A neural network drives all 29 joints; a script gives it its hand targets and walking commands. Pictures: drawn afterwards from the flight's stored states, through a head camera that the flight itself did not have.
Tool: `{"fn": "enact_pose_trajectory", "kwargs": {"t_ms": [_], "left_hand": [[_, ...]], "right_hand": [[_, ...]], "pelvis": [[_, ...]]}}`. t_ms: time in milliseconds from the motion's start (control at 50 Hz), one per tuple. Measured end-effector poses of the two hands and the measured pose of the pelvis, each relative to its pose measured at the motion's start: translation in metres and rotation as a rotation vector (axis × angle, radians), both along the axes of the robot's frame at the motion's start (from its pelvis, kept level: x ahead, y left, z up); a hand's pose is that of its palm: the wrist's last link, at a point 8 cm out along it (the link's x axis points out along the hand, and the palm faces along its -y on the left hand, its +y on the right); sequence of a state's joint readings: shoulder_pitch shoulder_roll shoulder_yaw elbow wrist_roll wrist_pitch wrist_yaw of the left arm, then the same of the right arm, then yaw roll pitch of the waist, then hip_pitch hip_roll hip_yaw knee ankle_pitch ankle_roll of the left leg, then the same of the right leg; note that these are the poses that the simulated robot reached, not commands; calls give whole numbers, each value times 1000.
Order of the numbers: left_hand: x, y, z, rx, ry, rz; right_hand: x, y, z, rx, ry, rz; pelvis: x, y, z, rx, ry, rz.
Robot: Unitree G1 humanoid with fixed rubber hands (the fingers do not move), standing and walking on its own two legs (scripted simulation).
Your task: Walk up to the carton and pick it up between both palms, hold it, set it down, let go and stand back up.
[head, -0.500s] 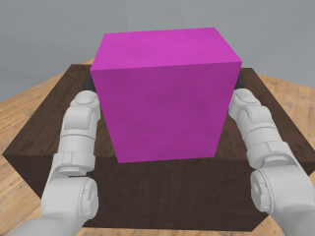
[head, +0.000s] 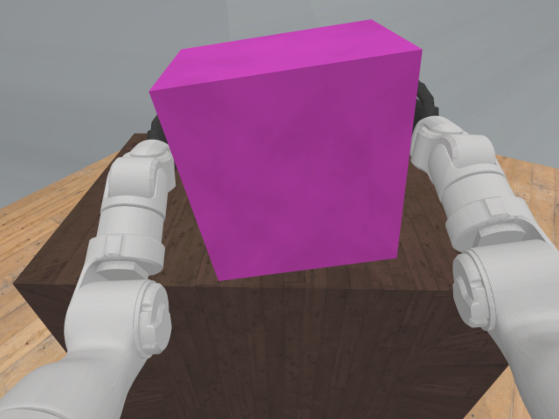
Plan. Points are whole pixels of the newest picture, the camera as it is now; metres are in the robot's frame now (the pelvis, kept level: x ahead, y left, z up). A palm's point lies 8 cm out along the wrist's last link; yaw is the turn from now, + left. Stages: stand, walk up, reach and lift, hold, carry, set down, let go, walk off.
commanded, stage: reach and lift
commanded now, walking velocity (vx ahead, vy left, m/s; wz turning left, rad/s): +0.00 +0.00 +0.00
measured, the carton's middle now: (291, 156) +0.40 -0.03 +0.23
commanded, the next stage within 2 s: hold in 1.08 s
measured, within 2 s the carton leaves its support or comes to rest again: neither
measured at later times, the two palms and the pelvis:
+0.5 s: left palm (149, 129) +0.40 +0.17 +0.28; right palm (419, 106) +0.40 -0.20 +0.30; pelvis +0.01 +0.00 +0.00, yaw +0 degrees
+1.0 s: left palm (138, 122) +0.37 +0.17 +0.30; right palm (431, 91) +0.37 -0.19 +0.33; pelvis -0.01 +0.00 +0.00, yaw -1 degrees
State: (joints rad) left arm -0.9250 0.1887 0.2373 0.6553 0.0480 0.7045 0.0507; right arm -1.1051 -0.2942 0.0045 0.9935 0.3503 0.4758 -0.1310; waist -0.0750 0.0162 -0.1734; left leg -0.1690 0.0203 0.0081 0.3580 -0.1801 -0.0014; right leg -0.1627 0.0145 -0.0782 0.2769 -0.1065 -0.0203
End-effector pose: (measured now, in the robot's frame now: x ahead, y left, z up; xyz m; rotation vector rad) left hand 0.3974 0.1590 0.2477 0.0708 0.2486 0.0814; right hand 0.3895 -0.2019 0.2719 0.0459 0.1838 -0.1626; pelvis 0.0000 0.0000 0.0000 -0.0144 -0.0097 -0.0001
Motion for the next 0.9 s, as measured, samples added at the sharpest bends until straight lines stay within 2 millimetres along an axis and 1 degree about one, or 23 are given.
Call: {"fn": "enact_pose_trajectory", "kwargs": {"t_ms": [100, 300, 420, 560, 700, 900], "left_hand": [[1, -1, 3, 6, -1, 6], [4, 0, 29, -9, -23, 27], [5, 4, 36, -6, -7, 26], [-3, 9, 36, 4, -14, 26], [-12, 12, 36, -4, 0, 31], [-23, 13, 50, -3, -14, 32]], "right_hand": [[4, -1, 3, 11, 1, 6], [11, -1, 25, 38, -19, 16], [12, 3, 30, 29, 0, 18], [6, 8, 32, 19, -3, 25], [-1, 12, 35, 15, 12, 28], [-12, 13, 53, 22, 0, 29]], "pelvis": [[0, -1, 0, 1, 27, -2], [2, -2, 0, 1, 45, -3], [5, -4, 0, -1, 29, -1], [7, -3, 0, -5, 27, 2], [0, 0, 0, -3, 13, -2], [-9, 3, -1, 0, 22, -9]]}}
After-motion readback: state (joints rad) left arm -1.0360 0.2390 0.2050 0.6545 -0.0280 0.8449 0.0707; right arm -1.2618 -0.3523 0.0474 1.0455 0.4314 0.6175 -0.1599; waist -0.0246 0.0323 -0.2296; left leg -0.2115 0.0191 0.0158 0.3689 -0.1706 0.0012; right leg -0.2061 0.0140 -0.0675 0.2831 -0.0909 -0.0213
